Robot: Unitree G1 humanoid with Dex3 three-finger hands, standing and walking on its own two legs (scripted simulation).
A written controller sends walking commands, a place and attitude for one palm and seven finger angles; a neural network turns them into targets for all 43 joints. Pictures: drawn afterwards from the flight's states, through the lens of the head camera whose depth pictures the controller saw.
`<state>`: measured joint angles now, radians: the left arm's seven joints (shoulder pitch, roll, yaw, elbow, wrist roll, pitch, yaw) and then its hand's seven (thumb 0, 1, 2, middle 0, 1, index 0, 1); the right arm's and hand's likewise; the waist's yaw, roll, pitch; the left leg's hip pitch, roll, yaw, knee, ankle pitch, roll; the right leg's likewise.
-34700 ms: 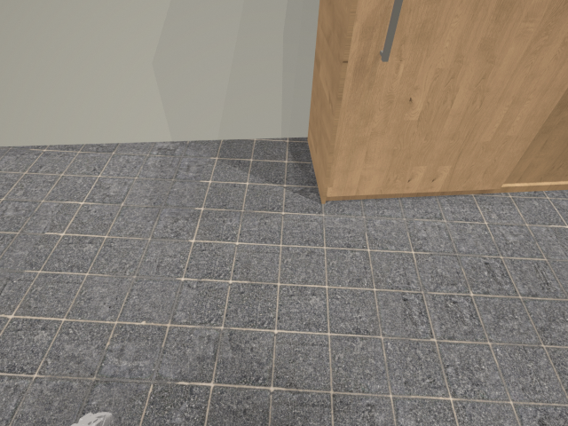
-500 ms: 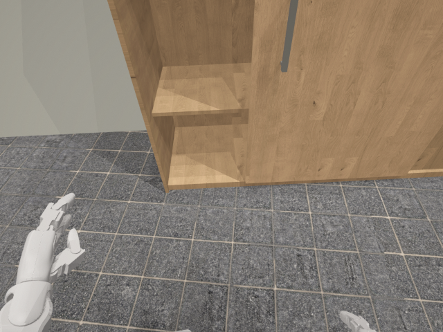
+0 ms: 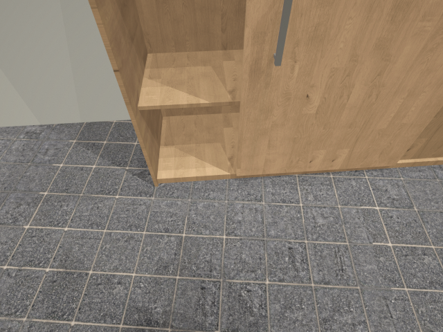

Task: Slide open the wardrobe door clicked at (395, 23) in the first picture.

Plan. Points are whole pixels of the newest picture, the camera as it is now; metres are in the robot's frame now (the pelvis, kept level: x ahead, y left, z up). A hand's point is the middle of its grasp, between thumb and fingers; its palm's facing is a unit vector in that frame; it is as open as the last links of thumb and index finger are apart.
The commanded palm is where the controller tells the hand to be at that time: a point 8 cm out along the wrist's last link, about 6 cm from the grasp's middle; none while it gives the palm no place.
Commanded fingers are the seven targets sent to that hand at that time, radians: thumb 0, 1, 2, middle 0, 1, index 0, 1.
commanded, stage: let the arm hang, fingers relaxed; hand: left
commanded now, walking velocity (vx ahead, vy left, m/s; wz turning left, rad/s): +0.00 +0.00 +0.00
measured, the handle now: (282, 26) +0.95 -0.15 +0.09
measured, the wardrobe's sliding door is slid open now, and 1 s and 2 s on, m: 0.44 0.44 0.44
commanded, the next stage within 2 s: look to check the result in 0.50 s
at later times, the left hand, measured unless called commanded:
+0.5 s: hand out of the picture +0.01 +0.19 -0.17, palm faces -0.01 -0.98 -0.19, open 7.4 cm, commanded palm none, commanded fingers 0.00 0.90 0.90 -0.20 -0.30 -0.20 -0.30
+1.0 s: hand out of the picture +0.00 +0.18 -0.17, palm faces -0.01 -0.98 -0.18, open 7.4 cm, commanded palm none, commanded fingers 0.00 0.90 0.90 -0.20 -0.30 -0.20 -0.30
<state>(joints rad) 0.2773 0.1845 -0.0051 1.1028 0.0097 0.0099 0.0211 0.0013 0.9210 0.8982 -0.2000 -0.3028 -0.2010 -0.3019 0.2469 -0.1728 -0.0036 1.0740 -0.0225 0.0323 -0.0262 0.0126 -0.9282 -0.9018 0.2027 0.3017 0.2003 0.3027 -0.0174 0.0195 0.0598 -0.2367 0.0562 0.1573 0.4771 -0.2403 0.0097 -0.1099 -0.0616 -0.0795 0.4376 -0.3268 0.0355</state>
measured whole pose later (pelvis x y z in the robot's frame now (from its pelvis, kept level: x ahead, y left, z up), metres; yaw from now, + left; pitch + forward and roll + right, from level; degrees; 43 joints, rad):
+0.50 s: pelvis +0.00 +0.01 +0.00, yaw +0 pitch -1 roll +0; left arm 0.25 0.15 0.00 1.15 0.01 0.00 0.03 0.01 0.91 0.90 -0.20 -0.30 -0.20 -0.30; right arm 0.24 -0.16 0.00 1.14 -0.02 0.01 -0.03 0.01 -0.92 -0.90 0.20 0.30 0.20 0.30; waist -0.02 -0.01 0.05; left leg -0.18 0.03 0.18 0.41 -0.22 0.03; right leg -0.06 -0.09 -0.07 0.38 -0.30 0.06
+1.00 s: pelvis +0.00 +0.02 +0.00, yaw +0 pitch -1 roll +0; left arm 0.25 0.15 0.00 1.15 0.01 0.00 0.03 0.01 0.91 0.90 -0.20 -0.30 -0.20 -0.30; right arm 0.24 -0.16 0.00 1.14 -0.02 0.01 -0.03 0.01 -0.92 -0.90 0.20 0.30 0.20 0.30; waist -0.02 -0.01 0.06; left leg -0.18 0.03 0.18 0.40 -0.20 0.03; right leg -0.06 -0.09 -0.07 0.37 -0.29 0.06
